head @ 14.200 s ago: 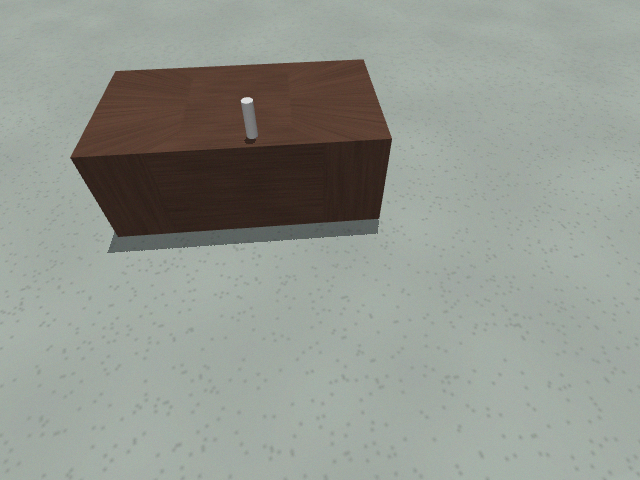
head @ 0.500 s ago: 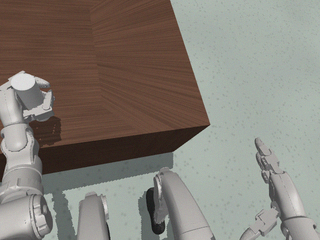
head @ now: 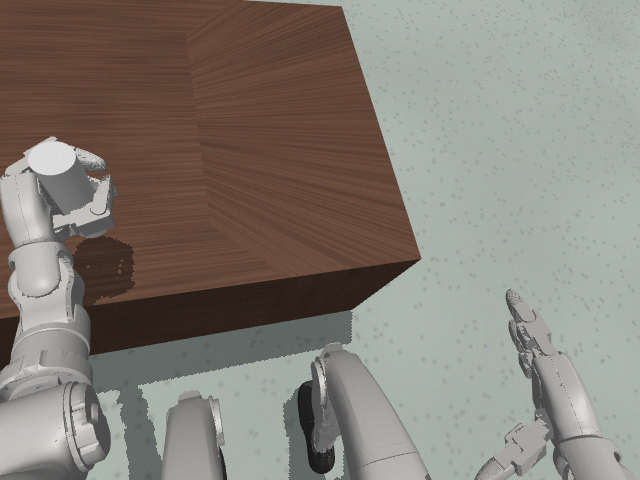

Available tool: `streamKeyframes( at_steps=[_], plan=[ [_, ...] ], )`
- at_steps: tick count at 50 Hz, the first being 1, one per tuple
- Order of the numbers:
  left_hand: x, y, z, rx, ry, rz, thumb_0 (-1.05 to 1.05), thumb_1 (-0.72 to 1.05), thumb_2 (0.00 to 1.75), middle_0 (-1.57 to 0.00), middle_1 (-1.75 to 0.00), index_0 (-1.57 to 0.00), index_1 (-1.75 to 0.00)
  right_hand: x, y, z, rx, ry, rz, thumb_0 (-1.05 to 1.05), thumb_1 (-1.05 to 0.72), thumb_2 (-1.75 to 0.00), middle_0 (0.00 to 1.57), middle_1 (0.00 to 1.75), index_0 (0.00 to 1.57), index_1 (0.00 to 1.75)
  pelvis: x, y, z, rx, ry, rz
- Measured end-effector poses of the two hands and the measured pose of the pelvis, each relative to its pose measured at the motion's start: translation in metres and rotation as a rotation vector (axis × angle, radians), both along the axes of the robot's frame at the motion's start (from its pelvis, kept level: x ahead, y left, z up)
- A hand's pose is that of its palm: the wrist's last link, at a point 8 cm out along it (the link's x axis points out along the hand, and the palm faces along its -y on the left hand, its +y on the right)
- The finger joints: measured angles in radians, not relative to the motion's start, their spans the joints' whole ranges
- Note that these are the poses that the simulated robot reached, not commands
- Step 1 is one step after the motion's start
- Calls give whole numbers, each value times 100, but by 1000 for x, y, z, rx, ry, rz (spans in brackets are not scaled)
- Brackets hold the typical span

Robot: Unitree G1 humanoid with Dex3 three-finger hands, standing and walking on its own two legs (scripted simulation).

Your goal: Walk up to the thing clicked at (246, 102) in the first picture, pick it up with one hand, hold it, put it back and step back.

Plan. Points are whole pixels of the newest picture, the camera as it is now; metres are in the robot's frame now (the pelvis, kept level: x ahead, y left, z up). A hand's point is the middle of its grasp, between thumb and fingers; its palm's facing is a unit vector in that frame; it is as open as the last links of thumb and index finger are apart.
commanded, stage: settle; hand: left
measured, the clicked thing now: (75, 195) +0.49 +0.20 -0.03
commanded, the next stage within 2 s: lift in 0.08 s
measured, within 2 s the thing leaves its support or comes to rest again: neither
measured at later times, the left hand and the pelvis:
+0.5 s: hand (83, 189) +0.47 +0.18 +0.01, palm faces +0.13 -0.99 -0.02, open 5.2 cm; pelvis +0.01 +0.00 +0.02, yaw +0 degrees
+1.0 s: hand (46, 190) +0.42 +0.18 +0.10, palm faces +0.13 -0.99 -0.02, open 5.2 cm; pelvis +0.03 +0.00 +0.08, yaw +1 degrees
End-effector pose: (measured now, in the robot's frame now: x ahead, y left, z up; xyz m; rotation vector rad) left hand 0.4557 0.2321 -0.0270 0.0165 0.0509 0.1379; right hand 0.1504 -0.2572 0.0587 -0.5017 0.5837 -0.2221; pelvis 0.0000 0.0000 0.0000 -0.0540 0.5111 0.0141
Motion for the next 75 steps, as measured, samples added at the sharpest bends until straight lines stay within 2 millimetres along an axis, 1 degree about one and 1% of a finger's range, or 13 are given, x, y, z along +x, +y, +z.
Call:
streamKeyframes(
  at_steps=[13,20,26,32,37,42,49,65,75],
  plan=[
    [-1,1,13,3,5,-7,0,19,111,-101,-115,-102,-112,3,-1,3,15,2,0,-1,55,-5,6,6,6,5,2,-1,9,3,-14,-1],
    [-7,0,24,-3,1,-8,0,19,111,-100,-115,-102,-112,3,-11,10,-1,3,-25,-1,55,-5,6,6,6,5,5,-1,16,6,-29,-4],
    [-15,-2,40,-4,-10,-10,0,19,111,-100,-115,-102,-112,5,-13,13,17,6,-40,-1,55,-5,6,6,6,5,10,-1,26,9,-49,-4],
    [-26,-3,64,0,-26,-9,0,19,111,-100,-115,-102,-112,9,-10,11,65,11,-52,-1,55,-5,6,6,6,5,16,-1,37,15,-78,-4],
    [-41,-2,86,10,-33,-10,0,19,111,-100,-115,-101,-112,14,-7,12,112,17,-61,-1,55,-5,6,6,6,5,22,-1,50,21,-111,-6],
    [-55,-1,106,7,-35,2,0,19,111,-100,-115,-101,-112,20,-5,16,139,18,-61,-1,56,-5,6,6,6,5,26,-1,62,28,-145,-6],
    [-67,-2,128,3,-35,-4,0,19,111,-100,-115,-101,-112,25,-5,24,159,24,-63,-1,56,-5,6,6,6,5,31,-2,76,37,-186,-7],
    [-80,-7,162,-5,-40,-11,0,19,111,-101,-114,-102,-112,30,2,22,217,71,-87,-1,56,-4,6,6,6,5,40,-1,96,45,-244,-14],
    [-86,-8,177,-11,-42,-7,0,18,112,-101,-114,-102,-112,33,-1,24,226,73,-101,-1,55,-4,6,6,6,5,44,-1,105,49,-272,-16]
  ],
)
